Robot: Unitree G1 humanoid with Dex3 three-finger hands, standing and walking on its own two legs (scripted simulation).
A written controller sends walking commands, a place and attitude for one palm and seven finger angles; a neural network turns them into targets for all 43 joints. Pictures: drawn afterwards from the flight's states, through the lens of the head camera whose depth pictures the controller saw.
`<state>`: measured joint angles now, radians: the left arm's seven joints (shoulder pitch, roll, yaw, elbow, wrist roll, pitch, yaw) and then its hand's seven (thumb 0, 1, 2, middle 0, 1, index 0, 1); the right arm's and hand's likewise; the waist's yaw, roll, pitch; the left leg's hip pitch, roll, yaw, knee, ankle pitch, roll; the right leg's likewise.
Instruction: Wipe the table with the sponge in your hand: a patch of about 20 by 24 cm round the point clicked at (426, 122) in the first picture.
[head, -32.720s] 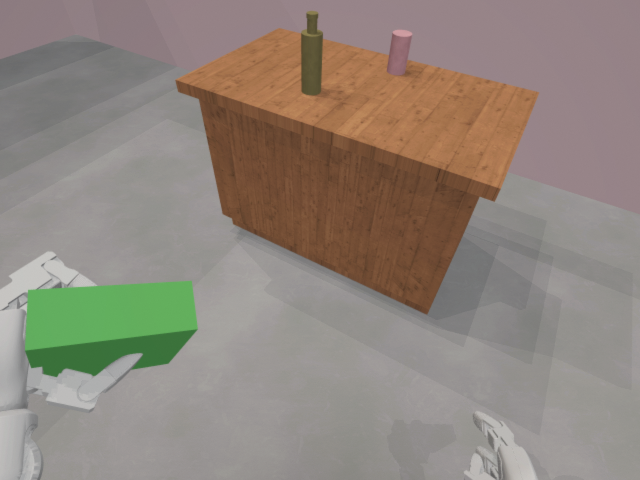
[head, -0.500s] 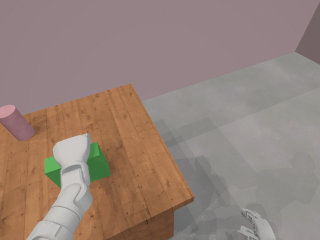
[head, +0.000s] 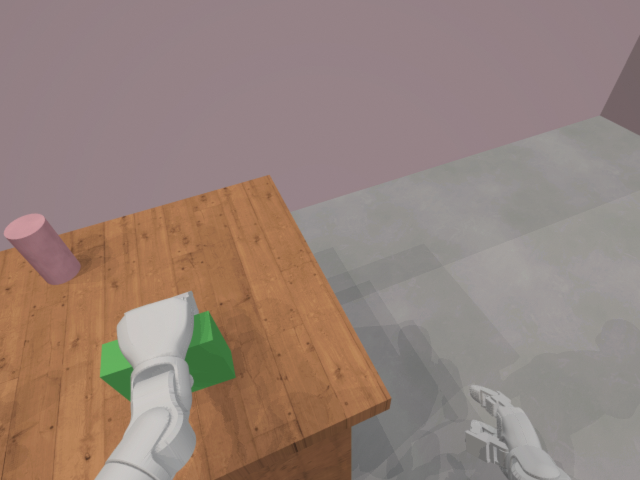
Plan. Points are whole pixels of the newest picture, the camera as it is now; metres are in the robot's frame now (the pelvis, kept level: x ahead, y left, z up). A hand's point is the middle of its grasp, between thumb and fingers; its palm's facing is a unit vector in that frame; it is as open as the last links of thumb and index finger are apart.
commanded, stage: wipe back along the middle lane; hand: left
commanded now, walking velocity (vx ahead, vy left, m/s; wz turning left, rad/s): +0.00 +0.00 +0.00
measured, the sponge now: (179, 368) +0.26 +0.25 -0.03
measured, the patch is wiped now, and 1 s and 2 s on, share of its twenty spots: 0.75 0.75 0.80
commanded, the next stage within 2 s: slide across to the third lane in 0.28 s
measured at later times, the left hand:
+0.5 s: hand (181, 369) +0.24 +0.22 +0.01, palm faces -0.01 -0.07 -1.00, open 9.0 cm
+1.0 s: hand (215, 361) +0.26 +0.18 +0.02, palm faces -0.03 -0.07 -1.00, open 9.0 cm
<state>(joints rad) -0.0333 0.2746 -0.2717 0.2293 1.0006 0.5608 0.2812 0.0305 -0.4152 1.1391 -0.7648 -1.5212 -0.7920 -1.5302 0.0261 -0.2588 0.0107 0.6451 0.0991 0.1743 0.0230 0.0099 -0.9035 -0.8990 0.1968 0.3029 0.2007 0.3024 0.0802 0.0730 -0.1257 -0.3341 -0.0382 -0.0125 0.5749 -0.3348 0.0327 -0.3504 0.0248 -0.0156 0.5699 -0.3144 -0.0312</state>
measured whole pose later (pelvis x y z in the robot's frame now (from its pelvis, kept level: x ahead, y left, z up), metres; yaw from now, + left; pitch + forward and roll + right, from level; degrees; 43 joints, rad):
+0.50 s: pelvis -0.01 -0.01 +0.00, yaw -1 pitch +4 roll +0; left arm 0.07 0.26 -0.30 0.12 1.00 0.59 0.28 0.03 -0.42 1.12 -0.75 -1.53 -0.81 -1.50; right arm 0.01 -0.26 0.01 0.65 0.10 0.17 0.03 0.01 -0.90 -0.90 0.20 0.30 0.20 0.30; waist 0.09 0.08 -0.11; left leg -0.31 -0.03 -0.01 0.58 -0.33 0.02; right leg -0.33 0.03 -0.01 0.58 -0.32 -0.04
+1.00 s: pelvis -0.02 -0.02 +0.00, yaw +0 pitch +3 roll +1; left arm -0.11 0.19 -0.41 0.29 0.99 0.62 0.27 0.00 -0.44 1.13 -0.79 -1.50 -0.84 -1.44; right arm -0.01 -0.24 0.01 0.69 0.10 0.17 0.05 0.01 -0.90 -0.90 0.20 0.30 0.20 0.30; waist 0.10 0.08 -0.11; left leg -0.31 -0.03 -0.02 0.57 -0.31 0.01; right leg -0.34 0.03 -0.02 0.59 -0.30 -0.05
